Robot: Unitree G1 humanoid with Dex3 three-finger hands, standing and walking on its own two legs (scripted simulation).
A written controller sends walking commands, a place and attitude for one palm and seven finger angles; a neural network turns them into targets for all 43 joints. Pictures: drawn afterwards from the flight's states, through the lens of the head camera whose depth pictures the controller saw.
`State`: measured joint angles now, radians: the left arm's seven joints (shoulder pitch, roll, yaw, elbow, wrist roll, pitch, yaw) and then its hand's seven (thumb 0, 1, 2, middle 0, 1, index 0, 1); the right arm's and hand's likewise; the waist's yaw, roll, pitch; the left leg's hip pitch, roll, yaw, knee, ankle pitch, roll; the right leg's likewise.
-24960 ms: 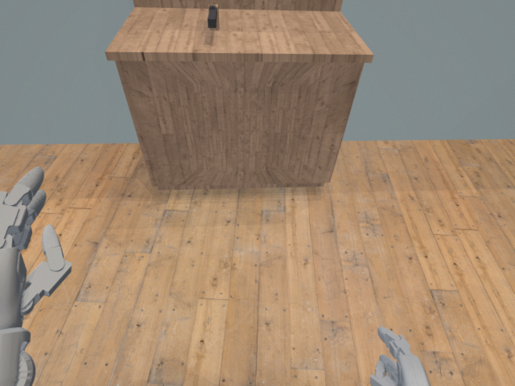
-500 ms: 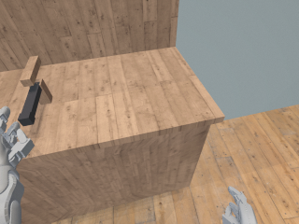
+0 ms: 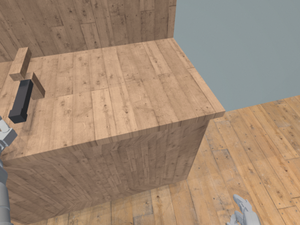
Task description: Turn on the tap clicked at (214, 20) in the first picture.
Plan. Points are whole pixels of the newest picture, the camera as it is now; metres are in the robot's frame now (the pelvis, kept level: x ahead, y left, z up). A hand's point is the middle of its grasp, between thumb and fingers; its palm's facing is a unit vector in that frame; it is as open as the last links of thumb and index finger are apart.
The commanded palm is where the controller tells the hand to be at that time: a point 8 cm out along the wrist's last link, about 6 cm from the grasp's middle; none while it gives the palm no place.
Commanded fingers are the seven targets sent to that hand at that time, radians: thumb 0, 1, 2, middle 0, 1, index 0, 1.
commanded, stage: reach beside the lever's end, fingers flat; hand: left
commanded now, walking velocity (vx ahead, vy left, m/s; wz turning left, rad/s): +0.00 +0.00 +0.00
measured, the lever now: (18, 115) +0.33 +0.38 +0.11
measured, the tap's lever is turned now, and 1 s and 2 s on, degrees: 0 0 19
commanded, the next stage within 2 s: push the lever round in 0.76 s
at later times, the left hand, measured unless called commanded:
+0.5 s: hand (8, 124) +0.31 +0.41 +0.10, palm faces +0.59 -0.80 -0.07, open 7.8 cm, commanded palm +0.26 +0.43 +0.10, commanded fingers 0.00 0.90 0.90 -0.15 -0.15 -0.15 -0.15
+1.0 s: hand (5, 131) +0.29 +0.40 +0.10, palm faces +0.59 -0.80 -0.06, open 7.8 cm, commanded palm +0.25 +0.42 +0.10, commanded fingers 0.00 0.90 0.90 -0.15 -0.15 -0.15 -0.15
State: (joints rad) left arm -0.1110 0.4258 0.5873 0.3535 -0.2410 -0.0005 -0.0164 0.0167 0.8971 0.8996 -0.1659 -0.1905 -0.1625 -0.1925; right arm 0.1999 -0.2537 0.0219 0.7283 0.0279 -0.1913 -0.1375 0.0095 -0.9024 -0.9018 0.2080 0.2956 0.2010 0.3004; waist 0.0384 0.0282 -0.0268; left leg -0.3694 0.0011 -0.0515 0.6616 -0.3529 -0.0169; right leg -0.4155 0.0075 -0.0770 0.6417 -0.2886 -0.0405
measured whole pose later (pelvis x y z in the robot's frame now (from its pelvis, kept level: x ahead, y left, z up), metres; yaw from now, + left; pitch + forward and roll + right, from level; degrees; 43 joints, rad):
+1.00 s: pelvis -0.01 +0.01 -0.01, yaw +1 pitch +6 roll -1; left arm -0.23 0.48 0.61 0.54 -0.23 -0.12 -0.10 0.02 0.90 0.90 -0.15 -0.15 -0.15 -0.15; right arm 0.22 -0.26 0.03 0.70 0.03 -0.17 -0.14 0.01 -0.90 -0.90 0.21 0.30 0.20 0.30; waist 0.05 0.02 -0.04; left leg -0.47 -0.01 -0.06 0.75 -0.38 0.00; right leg -0.50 0.00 -0.09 0.69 -0.30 -0.03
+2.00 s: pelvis +0.00 +0.00 +0.00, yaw +0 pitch +5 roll -1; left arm -0.23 0.31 0.48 0.41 -0.15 -0.09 0.18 0.03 0.93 0.91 -0.15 -0.15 -0.15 -0.15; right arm 0.21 -0.24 0.02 0.73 0.01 -0.15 -0.12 0.01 -0.90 -0.90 0.21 0.30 0.20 0.30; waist 0.02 0.03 -0.06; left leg -0.43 0.00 -0.05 0.70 -0.36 -0.02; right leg -0.47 0.01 -0.07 0.67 -0.29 -0.04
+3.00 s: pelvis -0.01 -0.01 +0.00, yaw +1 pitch +6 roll +0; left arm -0.46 0.14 0.36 0.55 0.03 -0.03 0.66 0.01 0.93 0.92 -0.15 -0.15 -0.15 -0.15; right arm 0.18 -0.22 -0.02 0.79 -0.05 -0.05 -0.10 0.01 -0.90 -0.90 0.21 0.30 0.20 0.30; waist -0.01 0.03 -0.07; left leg -0.43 0.00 -0.06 0.67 -0.33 -0.03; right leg -0.47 0.01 -0.09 0.65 -0.27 -0.05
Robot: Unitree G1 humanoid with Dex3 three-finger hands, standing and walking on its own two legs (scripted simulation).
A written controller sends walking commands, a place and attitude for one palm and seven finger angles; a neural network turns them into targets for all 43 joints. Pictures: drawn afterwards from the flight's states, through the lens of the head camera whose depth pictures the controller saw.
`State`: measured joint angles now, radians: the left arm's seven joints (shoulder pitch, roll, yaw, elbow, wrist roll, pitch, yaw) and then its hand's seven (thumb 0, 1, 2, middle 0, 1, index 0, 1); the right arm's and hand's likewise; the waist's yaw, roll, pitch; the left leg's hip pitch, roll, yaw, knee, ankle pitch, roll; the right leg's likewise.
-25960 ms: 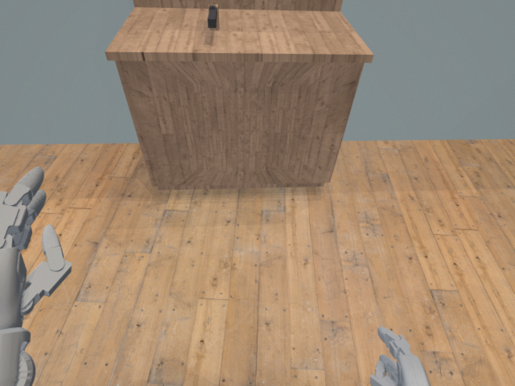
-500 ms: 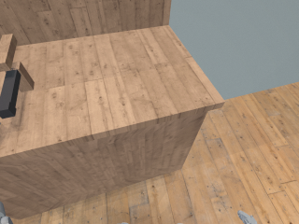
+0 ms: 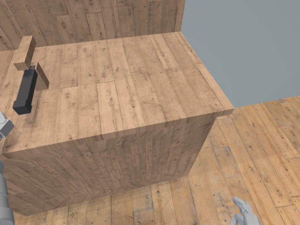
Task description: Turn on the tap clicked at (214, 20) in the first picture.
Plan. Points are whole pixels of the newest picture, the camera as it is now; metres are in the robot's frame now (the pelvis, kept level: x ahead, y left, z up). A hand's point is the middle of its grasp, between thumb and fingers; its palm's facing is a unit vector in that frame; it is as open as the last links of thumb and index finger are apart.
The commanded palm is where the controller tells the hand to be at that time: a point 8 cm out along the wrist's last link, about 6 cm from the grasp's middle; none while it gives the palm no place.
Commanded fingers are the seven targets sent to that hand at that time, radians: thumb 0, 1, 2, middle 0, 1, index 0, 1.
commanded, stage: push the lever round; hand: left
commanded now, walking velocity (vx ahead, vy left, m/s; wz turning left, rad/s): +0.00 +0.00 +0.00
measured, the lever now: (22, 106) +0.34 +0.37 +0.12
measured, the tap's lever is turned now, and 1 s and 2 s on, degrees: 0 19 44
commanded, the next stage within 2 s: none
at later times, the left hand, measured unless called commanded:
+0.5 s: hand (25, 117) +0.32 +0.35 +0.11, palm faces +0.58 -0.81 -0.08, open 7.8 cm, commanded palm +0.27 +0.38 +0.11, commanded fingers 0.00 0.90 0.90 -0.15 -0.15 -0.15 -0.15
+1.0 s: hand (45, 113) +0.34 +0.31 +0.11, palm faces +0.63 -0.78 -0.06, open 7.7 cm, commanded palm +0.29 +0.34 +0.11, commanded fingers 0.00 0.90 0.90 -0.15 -0.15 -0.15 -0.15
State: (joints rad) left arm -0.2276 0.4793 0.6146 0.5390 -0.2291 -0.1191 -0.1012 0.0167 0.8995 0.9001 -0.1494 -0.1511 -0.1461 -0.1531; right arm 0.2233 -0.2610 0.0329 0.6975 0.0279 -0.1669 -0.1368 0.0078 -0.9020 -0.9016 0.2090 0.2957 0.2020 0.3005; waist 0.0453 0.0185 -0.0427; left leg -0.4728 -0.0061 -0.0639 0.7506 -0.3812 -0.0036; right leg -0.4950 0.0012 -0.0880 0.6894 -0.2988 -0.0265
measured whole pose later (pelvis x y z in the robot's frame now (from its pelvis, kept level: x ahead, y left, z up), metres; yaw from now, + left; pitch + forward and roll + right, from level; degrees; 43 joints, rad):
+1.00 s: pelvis +0.00 -0.01 +0.00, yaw -1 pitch +5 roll -1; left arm -0.23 0.31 0.48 0.41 -0.15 -0.09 0.18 0.03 0.93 0.91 -0.15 -0.15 -0.15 -0.15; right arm 0.21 -0.24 0.02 0.73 0.01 -0.15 -0.12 0.01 -0.90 -0.90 0.21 0.30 0.20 0.30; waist 0.02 0.03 -0.06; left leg -0.43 0.00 -0.05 0.70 -0.36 -0.02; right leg -0.47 0.01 -0.07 0.67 -0.29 -0.04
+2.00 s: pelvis +0.00 -0.02 +0.01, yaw +0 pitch +6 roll +0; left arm -0.46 0.14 0.36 0.55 0.03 -0.03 0.66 0.01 0.93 0.92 -0.15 -0.15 -0.15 -0.15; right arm 0.18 -0.22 -0.02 0.79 -0.05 -0.05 -0.10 0.01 -0.90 -0.90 0.21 0.30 0.20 0.30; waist -0.01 0.03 -0.07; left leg -0.43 0.00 -0.06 0.67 -0.33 -0.03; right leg -0.47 0.01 -0.09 0.65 -0.27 -0.05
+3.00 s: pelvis +0.00 -0.02 +0.00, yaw +0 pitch +10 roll +0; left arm -0.83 0.20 0.48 0.96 0.15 -0.08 0.87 0.02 0.91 0.91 -0.15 -0.15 -0.12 -0.14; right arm 0.24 -0.21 -0.04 0.82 -0.10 -0.01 -0.01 0.00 -0.91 -0.90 0.21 0.30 0.20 0.30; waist -0.08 0.02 -0.10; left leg -0.56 0.00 -0.06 0.72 -0.35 -0.03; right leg -0.60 0.01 -0.09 0.70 -0.28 -0.05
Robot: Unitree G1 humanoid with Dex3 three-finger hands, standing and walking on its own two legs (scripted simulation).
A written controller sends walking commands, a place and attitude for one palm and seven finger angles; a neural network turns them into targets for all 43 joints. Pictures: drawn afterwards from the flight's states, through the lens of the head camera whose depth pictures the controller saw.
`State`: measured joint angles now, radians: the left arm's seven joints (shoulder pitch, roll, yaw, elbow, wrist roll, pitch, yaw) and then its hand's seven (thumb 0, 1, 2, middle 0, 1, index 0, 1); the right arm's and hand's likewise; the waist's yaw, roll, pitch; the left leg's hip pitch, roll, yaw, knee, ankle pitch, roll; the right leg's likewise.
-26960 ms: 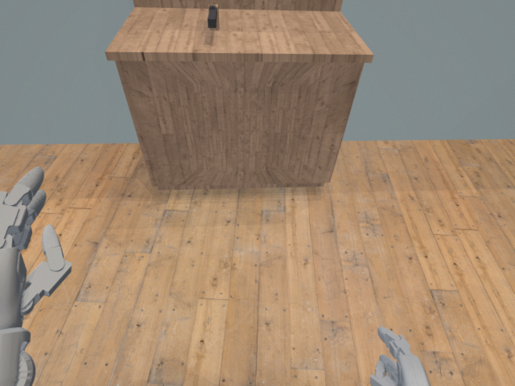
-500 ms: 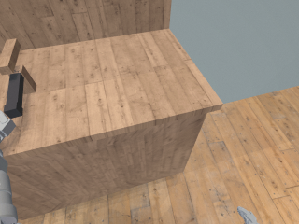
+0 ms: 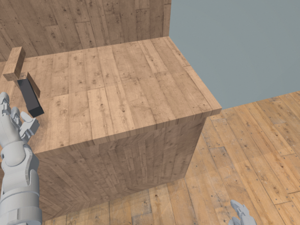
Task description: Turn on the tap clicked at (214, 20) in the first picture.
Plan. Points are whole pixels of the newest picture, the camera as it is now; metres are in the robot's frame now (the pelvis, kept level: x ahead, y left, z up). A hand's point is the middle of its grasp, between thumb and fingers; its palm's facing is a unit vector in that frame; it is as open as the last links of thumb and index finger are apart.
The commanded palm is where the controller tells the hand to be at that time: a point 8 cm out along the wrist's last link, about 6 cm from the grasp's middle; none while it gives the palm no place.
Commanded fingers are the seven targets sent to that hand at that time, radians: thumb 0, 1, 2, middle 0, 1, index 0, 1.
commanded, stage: push the lever round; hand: left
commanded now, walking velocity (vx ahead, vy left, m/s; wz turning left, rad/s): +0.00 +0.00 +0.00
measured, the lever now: (35, 109) +0.36 +0.34 +0.12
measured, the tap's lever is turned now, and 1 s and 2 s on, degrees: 19 44 69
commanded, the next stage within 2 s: none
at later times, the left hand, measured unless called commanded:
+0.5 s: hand (52, 115) +0.35 +0.29 +0.11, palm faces +0.71 -0.70 -0.06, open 7.6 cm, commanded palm +0.30 +0.31 +0.11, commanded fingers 0.00 0.90 0.90 -0.15 -0.15 -0.15 -0.15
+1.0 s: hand (68, 106) +0.38 +0.26 +0.11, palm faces +0.79 -0.61 -0.08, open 7.7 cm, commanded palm +0.34 +0.28 +0.11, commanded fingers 0.00 0.90 0.90 -0.15 -0.15 -0.15 -0.15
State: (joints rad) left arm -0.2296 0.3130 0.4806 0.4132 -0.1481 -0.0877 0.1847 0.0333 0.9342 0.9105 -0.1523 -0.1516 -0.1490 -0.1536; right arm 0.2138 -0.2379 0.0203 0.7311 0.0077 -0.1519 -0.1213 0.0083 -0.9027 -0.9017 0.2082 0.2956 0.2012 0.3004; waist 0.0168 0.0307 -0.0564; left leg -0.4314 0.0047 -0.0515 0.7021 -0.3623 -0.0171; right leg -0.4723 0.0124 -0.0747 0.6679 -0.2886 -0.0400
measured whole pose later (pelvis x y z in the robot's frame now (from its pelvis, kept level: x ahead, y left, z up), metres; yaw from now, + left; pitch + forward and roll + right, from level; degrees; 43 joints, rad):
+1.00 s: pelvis +0.00 -0.01 +0.00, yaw +1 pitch +6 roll +0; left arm -0.46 0.14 0.36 0.55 0.03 -0.03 0.66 0.01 0.93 0.92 -0.15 -0.15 -0.15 -0.15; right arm 0.18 -0.22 -0.02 0.79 -0.05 -0.05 -0.10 0.01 -0.90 -0.90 0.21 0.30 0.20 0.30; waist -0.01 0.03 -0.07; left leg -0.43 0.00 -0.06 0.67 -0.33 -0.03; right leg -0.47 0.01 -0.09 0.65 -0.27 -0.05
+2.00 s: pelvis +0.00 -0.01 -0.01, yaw +1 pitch +10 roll +0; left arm -0.83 0.20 0.48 0.96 0.15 -0.08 0.87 0.02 0.91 0.91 -0.15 -0.15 -0.12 -0.14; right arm 0.24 -0.21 -0.04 0.82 -0.10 -0.01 -0.01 0.00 -0.91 -0.90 0.21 0.30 0.20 0.30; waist -0.08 0.02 -0.10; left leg -0.56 0.00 -0.06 0.72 -0.35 -0.03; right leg -0.60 0.01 -0.09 0.70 -0.28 -0.05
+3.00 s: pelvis +0.01 +0.00 +0.00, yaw +0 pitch +9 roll -1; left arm -0.81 0.16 0.45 0.87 0.12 -0.02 0.85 0.02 0.90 0.90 -0.15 -0.15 -0.15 -0.15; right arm 0.23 -0.21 -0.04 0.82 -0.10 -0.03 0.00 0.00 -0.91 -0.90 0.21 0.30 0.20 0.30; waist -0.06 0.03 -0.10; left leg -0.48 0.00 -0.06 0.67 -0.34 -0.01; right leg -0.51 0.01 -0.08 0.63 -0.27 -0.04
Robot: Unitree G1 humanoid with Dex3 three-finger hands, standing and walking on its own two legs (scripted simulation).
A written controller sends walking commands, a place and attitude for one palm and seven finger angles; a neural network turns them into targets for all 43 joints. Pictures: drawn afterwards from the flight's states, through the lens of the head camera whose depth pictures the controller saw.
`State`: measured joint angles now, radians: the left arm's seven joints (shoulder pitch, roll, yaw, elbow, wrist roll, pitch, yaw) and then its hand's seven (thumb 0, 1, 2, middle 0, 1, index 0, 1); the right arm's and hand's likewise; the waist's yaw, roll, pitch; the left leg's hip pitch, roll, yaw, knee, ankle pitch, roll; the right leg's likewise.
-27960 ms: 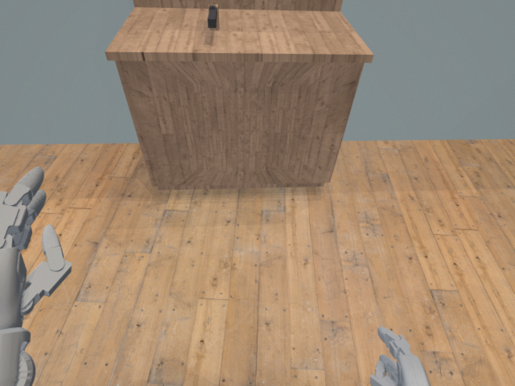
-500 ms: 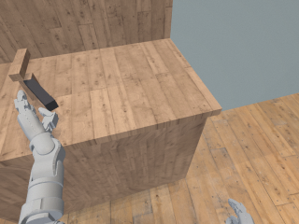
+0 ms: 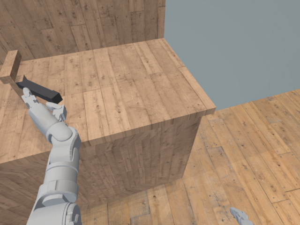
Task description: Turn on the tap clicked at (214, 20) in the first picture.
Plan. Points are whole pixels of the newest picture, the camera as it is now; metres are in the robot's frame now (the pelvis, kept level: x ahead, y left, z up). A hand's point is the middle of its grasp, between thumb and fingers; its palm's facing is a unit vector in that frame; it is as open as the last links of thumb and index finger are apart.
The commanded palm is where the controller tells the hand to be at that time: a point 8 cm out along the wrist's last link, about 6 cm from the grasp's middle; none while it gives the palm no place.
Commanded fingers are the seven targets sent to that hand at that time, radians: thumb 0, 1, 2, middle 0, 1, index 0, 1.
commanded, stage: push the lever round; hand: left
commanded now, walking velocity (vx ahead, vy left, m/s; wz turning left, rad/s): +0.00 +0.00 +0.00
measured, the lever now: (54, 97) +0.43 +0.30 +0.11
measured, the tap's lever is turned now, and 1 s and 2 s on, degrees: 44 69 80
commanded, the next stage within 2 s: lift the hand up off the lever in 1.18 s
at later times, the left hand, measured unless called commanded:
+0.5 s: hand (74, 97) +0.44 +0.24 +0.10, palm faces +0.83 -0.54 -0.10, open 7.7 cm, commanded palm +0.38 +0.26 +0.11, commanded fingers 0.00 0.90 0.90 -0.15 -0.15 -0.15 -0.15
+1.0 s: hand (78, 91) +0.46 +0.24 +0.11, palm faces +0.84 -0.52 -0.13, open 7.9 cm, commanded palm +0.41 +0.25 +0.11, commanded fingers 0.00 0.90 0.90 -0.15 -0.15 -0.15 -0.15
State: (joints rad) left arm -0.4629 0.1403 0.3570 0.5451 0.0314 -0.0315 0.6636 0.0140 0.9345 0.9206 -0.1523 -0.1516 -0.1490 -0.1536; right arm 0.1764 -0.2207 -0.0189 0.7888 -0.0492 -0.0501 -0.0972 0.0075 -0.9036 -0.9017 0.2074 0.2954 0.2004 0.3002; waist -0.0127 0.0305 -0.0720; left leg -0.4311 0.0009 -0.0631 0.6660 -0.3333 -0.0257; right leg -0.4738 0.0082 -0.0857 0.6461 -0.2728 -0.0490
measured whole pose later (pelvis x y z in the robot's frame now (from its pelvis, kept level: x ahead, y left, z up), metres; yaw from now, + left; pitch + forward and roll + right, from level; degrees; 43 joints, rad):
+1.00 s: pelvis +0.00 +0.00 -0.01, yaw +0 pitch +10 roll +0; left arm -0.83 0.20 0.48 0.96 0.15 -0.08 0.87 0.02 0.91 0.91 -0.15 -0.15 -0.12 -0.14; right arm 0.24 -0.21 -0.04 0.82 -0.10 -0.01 -0.01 0.00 -0.91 -0.90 0.21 0.30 0.20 0.30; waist -0.08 0.02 -0.10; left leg -0.56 0.00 -0.06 0.72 -0.35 -0.03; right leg -0.60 0.01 -0.09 0.70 -0.28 -0.05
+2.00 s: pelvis +0.01 +0.01 +0.00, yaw +0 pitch +9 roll -1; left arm -0.81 0.16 0.45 0.87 0.12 -0.02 0.85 0.02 0.90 0.90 -0.15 -0.15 -0.15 -0.15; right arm 0.23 -0.21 -0.04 0.82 -0.10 -0.03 0.00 0.00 -0.91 -0.90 0.21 0.30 0.20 0.30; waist -0.06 0.03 -0.10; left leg -0.48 0.00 -0.06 0.67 -0.34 -0.01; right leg -0.51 0.01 -0.08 0.63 -0.27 -0.04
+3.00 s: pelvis +0.00 +0.00 +0.01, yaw -1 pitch +5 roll +0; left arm -0.81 0.20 0.46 0.80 0.09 0.11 0.82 0.02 0.90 0.90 -0.15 -0.15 -0.15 -0.15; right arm 0.22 -0.22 -0.03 0.84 -0.06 -0.05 -0.03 0.01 -0.91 -0.90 0.21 0.30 0.20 0.30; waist -0.04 0.04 -0.08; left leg -0.36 0.01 -0.05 0.55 -0.29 -0.02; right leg -0.41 0.02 -0.07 0.53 -0.22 -0.05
